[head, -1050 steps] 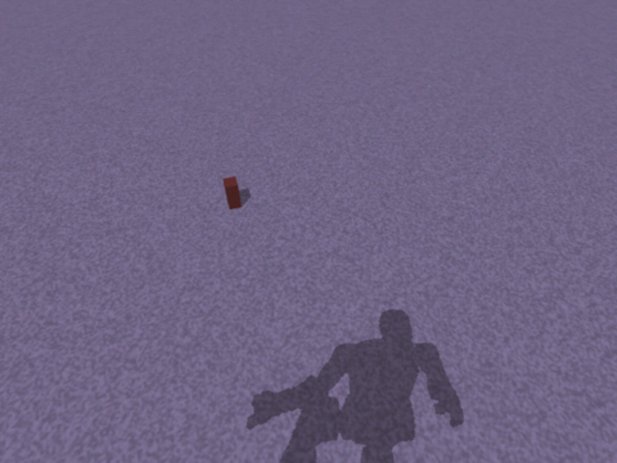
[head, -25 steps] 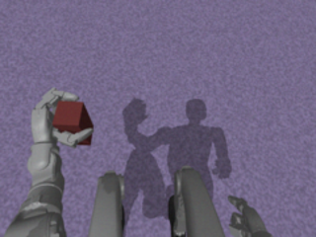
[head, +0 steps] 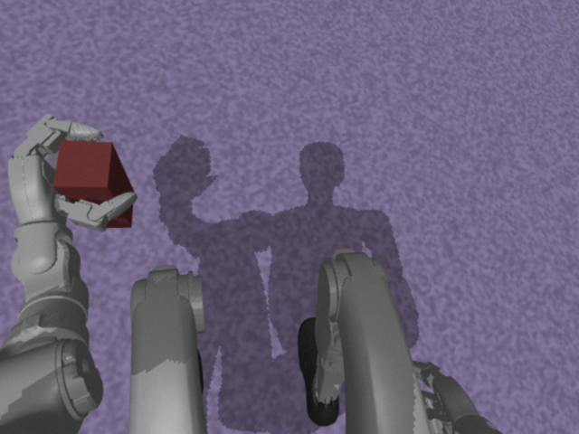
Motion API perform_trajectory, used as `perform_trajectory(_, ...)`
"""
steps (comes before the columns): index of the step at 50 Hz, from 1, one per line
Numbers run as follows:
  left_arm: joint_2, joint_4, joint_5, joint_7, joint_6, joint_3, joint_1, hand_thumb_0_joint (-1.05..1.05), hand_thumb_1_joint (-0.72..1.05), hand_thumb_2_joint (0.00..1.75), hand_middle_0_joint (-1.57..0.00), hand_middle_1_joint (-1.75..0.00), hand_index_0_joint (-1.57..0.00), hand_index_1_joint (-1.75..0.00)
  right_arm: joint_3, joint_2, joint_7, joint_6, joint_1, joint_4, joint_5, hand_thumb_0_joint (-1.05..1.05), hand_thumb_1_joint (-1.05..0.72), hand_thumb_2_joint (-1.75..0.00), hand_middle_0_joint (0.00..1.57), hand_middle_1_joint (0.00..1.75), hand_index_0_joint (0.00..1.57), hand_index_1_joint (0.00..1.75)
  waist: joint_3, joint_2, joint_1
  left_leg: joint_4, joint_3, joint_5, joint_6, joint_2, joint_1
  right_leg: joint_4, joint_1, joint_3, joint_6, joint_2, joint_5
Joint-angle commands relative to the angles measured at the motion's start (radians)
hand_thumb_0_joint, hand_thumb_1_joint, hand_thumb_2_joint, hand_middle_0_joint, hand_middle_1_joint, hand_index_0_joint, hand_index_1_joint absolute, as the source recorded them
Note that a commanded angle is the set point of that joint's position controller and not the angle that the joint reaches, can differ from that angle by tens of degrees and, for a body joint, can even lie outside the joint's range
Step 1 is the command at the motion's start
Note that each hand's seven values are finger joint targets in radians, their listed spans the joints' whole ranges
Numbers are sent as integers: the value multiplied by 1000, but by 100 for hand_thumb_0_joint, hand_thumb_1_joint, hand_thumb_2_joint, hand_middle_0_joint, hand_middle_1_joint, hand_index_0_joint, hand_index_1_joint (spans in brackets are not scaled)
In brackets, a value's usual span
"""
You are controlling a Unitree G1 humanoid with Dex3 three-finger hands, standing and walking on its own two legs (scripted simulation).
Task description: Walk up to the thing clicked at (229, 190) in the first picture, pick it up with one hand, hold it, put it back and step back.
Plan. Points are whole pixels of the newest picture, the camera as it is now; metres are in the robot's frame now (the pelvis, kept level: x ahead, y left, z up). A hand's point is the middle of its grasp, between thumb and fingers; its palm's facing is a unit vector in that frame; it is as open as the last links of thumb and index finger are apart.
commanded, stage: crouch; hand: left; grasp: from the side
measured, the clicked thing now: (100, 189) +0.44 +0.22 -0.08
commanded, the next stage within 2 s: lower in 0.58 s
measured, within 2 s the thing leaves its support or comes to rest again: neither
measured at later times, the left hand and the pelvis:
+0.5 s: hand (111, 186) +0.46 +0.22 -0.13, palm faces +0.13 -0.99 -0.02, open 10.3 cm; pelvis +0.00 +0.01 -0.05, yaw -4 degrees
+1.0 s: hand (125, 197) +0.47 +0.21 -0.19, palm faces +0.14 -0.99 +0.00, open 10.3 cm; pelvis -0.01 +0.01 -0.07, yaw -7 degrees
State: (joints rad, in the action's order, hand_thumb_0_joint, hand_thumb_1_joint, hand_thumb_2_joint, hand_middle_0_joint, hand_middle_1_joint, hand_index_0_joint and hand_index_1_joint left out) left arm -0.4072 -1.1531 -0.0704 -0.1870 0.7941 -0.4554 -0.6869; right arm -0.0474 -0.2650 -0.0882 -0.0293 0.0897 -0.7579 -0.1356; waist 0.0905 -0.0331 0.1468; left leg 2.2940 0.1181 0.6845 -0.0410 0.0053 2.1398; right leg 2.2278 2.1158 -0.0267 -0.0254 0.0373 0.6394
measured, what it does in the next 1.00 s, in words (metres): lowers itself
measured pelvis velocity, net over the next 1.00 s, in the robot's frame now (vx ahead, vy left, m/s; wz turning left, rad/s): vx -0.01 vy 0.01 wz -0.11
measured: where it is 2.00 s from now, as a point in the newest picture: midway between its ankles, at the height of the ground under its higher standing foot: (254, 403)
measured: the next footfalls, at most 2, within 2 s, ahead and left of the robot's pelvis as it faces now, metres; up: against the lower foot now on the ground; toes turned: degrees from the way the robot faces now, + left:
none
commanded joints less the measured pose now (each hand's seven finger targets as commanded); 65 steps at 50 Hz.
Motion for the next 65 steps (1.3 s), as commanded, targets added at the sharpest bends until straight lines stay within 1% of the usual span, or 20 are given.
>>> perform_trajectory(1,-230,206,-13,0,92,-30,-377,0,9,125,-122,-137,-122,-138,54,-238,5,-6,124,47,-3,0,-92,-91,20,30,20,30,638,214,14,-255,-86,-79,43,-11,-397,-191,-321,-83,53,-30,-106)
perform_trajectory(4,-260,191,-9,11,94,-58,-356,0,7,126,-122,-137,-123,-139,41,-247,-2,2,121,54,-9,0,-91,-91,20,30,20,30,617,206,9,-229,-84,-60,43,-13,-347,-172,-318,-90,52,-36,-92)
perform_trajectory(7,-246,188,-1,4,98,-26,-383,0,12,127,-123,-139,-124,-140,26,-256,-8,5,111,57,-17,0,-91,-91,20,30,20,30,576,225,36,-208,-77,-26,45,-11,-322,-155,-283,-102,51,-40,-73)
perform_trajectory(10,-273,174,-4,10,101,-45,-381,0,10,126,-122,-138,-122,-139,14,-270,-12,9,115,54,-24,0,-91,-91,20,30,20,30,559,223,46,-182,-70,-10,46,-9,-299,-143,-283,-111,46,-44,-66)
perform_trajectory(12,-323,189,-2,17,107,-77,-371,0,13,124,-121,-137,-122,-137,10,-279,-13,12,104,60,-28,0,-91,-91,20,30,20,30,573,227,27,-171,-67,-5,46,-9,-292,-131,-280,-113,47,-45,-61)
perform_trajectory(14,-273,201,-3,16,110,-35,-393,0,15,127,-122,-138,-123,-139,-1,-277,-16,18,111,63,-35,0,-91,-91,20,30,20,30,575,231,58,-154,-63,-29,44,-8,-290,-124,-293,-119,45,-47,-88)
perform_trajectory(16,-312,172,1,20,108,-62,-352,0,14,127,-123,-139,-124,-140,-2,-289,-17,17,107,50,-39,0,-91,-91,20,30,20,30,560,240,41,-144,-59,-38,42,-6,-287,-108,-270,-121,48,-49,-93)
perform_trajectory(18,-338,216,10,23,113,-64,-381,0,16,127,-124,-139,-124,-140,-11,-304,-19,22,104,69,-44,0,-91,-91,20,30,20,30,578,292,54,-141,-45,-85,34,-4,-323,-84,-269,-130,51,-47,-137)
perform_trajectory(21,-301,201,4,21,116,-42,-360,0,17,127,-124,-139,-125,-140,-20,-308,-23,26,91,70,-50,0,-91,-91,20,30,20,30,543,274,69,-123,-37,-84,36,-3,-302,-75,-262,-138,50,-48,-142)
perform_trajectory(22,-323,173,5,26,115,-66,-326,0,16,127,-124,-139,-124,-140,-24,-314,-25,26,93,70,-53,0,-91,-91,20,30,20,30,541,269,63,-113,-38,-101,35,-4,-296,-69,-269,-139,50,-51,-154)
perform_trajectory(27,-324,200,7,34,121,-46,-357,0,14,128,-126,-141,-127,-142,-39,-324,-31,33,77,88,-63,0,-91,-91,20,30,20,30,521,280,91,-97,-25,-95,36,-1,-284,-61,-271,-150,48,-53,-158)
perform_trajectory(29,-346,191,13,40,126,-59,-329,0,15,128,-125,-140,-126,-141,-42,-333,-33,37,69,85,-68,0,-91,-91,20,30,20,30,522,300,79,-98,-20,-103,30,2,-312,-49,-256,-155,49,-54,-159)
perform_trajectory(31,-327,201,5,35,133,-34,-352,0,17,127,-124,-139,-124,-139,-50,-339,-36,38,56,96,-70,0,-91,-91,20,30,20,30,506,301,101,-89,-13,-91,31,2,-301,-47,-250,-160,49,-54,-156)
perform_trajectory(35,-361,189,0,41,143,-57,-341,0,12,124,-127,-143,-128,-143,-64,-350,-37,41,53,99,-79,0,-92,-91,20,30,20,30,501,296,104,-74,-10,-92,32,3,-296,-46,-275,-165,44,-55,-160)
perform_trajectory(38,-347,91,8,54,145,-49,-297,0,10,125,-128,-143,-129,-143,-86,-357,-42,44,29,113,-85,0,-92,-91,20,30,20,30,437,275,124,-69,5,-89,30,5,-272,-36,-255,-178,44,-57,-158)
perform_trajectory(42,-373,66,0,76,181,-55,-340,0,8,123,-128,-142,-129,-142,-115,-369,-46,43,4,128,-101,0,-92,-91,20,30,20,30,402,243,150,-41,13,-48,38,5,-234,-46,-277,-185,37,-63,-136)
perform_trajectory(47,-452,48,17,87,224,-81,-320,0,11,125,-126,-143,-128,-143,-148,-382,-46,46,-23,133,-124,0,-92,-91,20,30,20,30,424,297,149,-25,22,-115,28,16,-288,-24,-313,-192,38,-71,-189)
perform_trajectory(48,-440,48,20,88,230,-57,-359,0,11,125,-127,-144,-129,-143,-156,-387,-46,46,-32,134,-129,0,-93,-91,20,30,20,30,399,310,174,-29,31,-99,27,17,-288,-20,-293,-201,38,-70,-179)
perform_trajectory(53,-505,30,22,118,268,-95,-351,0,8,123,-126,-142,-128,-142,-183,-412,-47,48,-58,141,-150,0,-93,-91,20,30,20,30,373,354,179,-30,52,-95,17,23,-313,-2,-292,-221,39,-71,-178)
perform_trajectory(65,-521,-62,29,159,306,-71,-307,0,12,128,-127,-144,-128,-144,-243,-438,-50,57,-86,153,-180,0,-92,-91,20,30,20,30,315,348,224,-6,94,-137,14,32,-320,5,-322,-254,31,-79,-228)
